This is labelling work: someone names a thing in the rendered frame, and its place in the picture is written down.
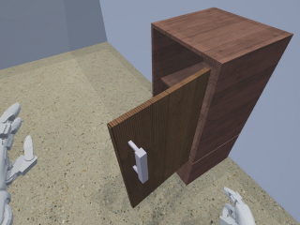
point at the cupboard door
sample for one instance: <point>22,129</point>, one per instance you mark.
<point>164,126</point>

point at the robot right hand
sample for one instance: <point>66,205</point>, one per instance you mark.
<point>240,213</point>

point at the robot left hand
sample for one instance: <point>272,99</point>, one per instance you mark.
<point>24,163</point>

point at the left robot forearm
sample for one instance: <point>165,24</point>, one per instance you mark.
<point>6,214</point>

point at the handle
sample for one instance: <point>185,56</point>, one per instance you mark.
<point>141,162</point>

